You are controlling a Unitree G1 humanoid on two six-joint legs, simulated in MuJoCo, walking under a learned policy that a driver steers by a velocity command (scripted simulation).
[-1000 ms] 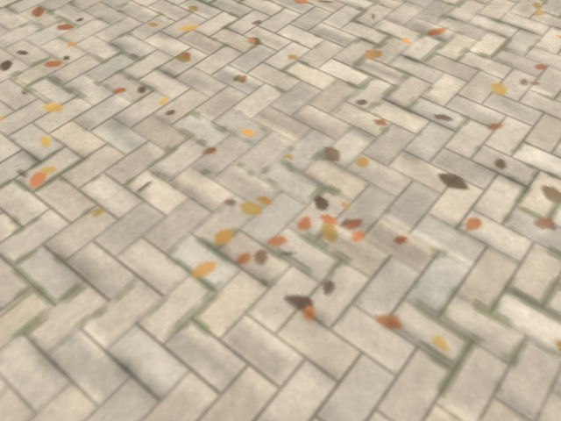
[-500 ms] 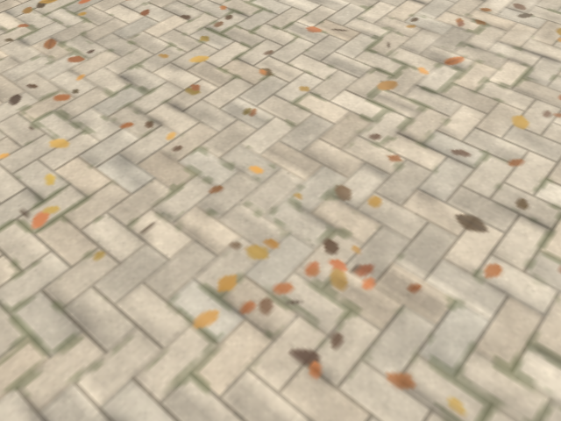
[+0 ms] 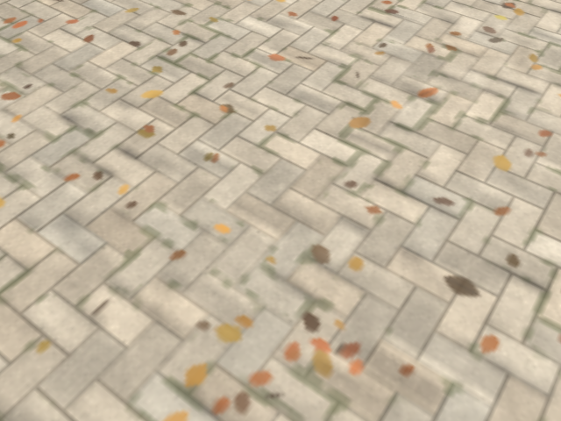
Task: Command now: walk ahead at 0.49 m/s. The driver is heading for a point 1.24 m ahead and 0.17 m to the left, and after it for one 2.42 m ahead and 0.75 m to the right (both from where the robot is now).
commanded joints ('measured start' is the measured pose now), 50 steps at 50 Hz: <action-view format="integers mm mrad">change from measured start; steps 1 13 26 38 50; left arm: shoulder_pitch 35 -199 86 253 93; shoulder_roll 47 74 102 133 107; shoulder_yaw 14 14 30 39 39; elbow -42 -136 -7 84 10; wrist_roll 13 -9 18 -1 -8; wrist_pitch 4 -30 -34 4 -23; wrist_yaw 8 -49 -43 -6 -4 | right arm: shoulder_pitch -37 96 -43 -415 -133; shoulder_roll -131 -188 -92 -70 -92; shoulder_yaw -20 -40 -30 -18 -36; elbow -53 -4 -94 -220 -125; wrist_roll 1 27 16 26 -2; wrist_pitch -17 32 31 9 -3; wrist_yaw -20 -42 -43 -3 -2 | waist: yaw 46 -1 9 101 24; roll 79 115 -18 -20 102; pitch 55 53 -5 99 -56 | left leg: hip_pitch -98 199 -509 -563 57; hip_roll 281 351 240 182 333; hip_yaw -214 -188 -123 -78 -347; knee -208 -32 774 266 -80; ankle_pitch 64 177 -18 176 39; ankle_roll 170 89 -54 -44 133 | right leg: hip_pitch -32 104 513 723 20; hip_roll -43 63 -88 -122 -13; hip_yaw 1 -66 92 10 19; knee -134 -639 -1003 -986 69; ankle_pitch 153 117 317 276 -94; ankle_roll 29 -20 -184 -146 -13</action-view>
